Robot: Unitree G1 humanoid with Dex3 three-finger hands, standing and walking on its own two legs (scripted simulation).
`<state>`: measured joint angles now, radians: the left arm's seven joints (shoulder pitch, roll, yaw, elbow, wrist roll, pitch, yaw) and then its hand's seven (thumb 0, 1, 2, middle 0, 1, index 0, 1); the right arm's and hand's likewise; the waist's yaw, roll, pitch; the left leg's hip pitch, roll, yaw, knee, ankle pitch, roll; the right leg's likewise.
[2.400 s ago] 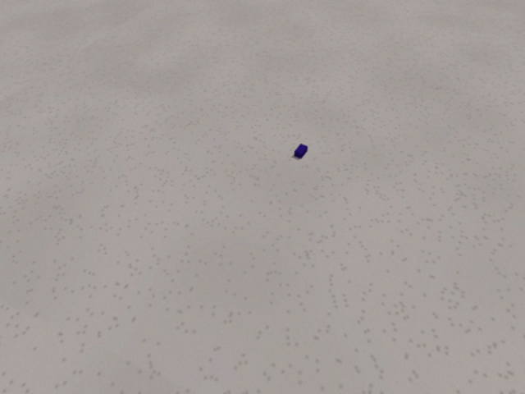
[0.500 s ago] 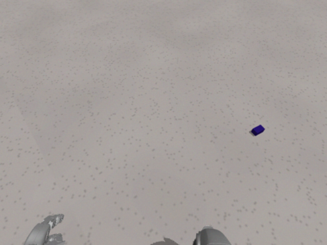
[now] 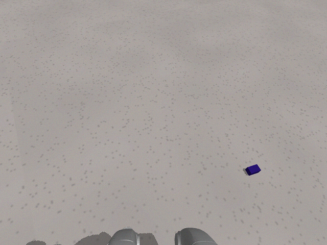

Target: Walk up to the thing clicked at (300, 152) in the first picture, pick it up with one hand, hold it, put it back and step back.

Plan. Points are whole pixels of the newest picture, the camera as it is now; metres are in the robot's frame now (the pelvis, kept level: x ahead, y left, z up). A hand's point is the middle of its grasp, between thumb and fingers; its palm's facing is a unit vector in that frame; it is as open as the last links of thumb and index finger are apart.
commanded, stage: walk up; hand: left
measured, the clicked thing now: (253, 169) +0.63 -0.60 -0.72
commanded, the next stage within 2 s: none
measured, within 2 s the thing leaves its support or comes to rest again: neither
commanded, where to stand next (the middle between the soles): +0.38 -0.98 m, yaw +23 degrees
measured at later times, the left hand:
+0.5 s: hand out of the picture +0.10 +0.01 -0.10, palm faces +0.19 -0.90 -0.40, open 7.4 cm
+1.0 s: hand (230, 202) +0.26 -0.18 -0.14, palm faces +0.17 -0.91 -0.38, open 7.4 cm
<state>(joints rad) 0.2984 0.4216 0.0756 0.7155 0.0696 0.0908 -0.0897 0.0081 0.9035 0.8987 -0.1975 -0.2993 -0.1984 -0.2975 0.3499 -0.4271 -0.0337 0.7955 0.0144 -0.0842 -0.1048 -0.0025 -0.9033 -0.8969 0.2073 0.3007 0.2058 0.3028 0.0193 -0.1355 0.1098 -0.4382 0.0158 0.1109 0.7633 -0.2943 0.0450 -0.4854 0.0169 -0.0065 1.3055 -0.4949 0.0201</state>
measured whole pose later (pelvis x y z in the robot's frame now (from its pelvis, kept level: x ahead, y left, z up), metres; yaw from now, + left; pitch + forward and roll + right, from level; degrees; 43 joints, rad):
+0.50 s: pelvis +0.10 -0.27 +0.02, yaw +10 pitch +0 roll +1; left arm 0.31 0.40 0.10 0.75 0.05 0.06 -0.07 0.00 0.90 0.90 -0.20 -0.30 -0.20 -0.30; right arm 0.31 -0.49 -0.04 0.93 0.00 -0.07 -0.11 0.00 -0.91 -0.90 0.20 0.30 0.20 0.30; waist 0.06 0.01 0.06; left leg -0.62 -0.02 0.02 1.15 -0.41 0.05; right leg -0.33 -0.01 -0.11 0.67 -0.34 -0.07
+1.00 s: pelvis +0.18 -0.50 -0.01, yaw +14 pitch -2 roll +1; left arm 0.18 0.52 0.12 0.66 0.04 0.10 -0.10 0.00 0.90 0.90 -0.20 -0.30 -0.20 -0.30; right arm 0.35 -0.48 -0.04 0.85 -0.03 -0.08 -0.10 0.00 -0.90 -0.90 0.21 0.30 0.21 0.30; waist -0.02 -0.12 0.11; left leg -0.45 0.17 -0.07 0.82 -0.36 0.00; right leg -0.55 -0.13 0.17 1.03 -0.43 0.01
